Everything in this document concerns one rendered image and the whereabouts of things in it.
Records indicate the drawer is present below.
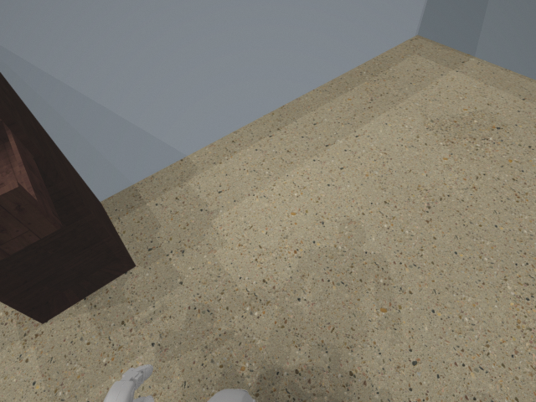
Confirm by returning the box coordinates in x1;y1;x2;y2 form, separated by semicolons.
0;119;62;260

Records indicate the robot left hand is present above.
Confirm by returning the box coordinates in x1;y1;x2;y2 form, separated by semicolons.
103;364;154;402

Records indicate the cabinet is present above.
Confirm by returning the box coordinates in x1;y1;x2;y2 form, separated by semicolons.
0;72;136;324

